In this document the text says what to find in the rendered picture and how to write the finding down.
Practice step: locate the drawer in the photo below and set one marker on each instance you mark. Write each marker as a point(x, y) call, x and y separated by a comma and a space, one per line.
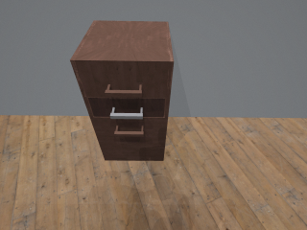
point(151, 107)

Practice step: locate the handle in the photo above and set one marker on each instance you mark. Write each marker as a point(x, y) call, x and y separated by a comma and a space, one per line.
point(132, 116)
point(128, 133)
point(123, 93)

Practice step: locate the cabinet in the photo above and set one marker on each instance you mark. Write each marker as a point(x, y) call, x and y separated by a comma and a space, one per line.
point(127, 55)

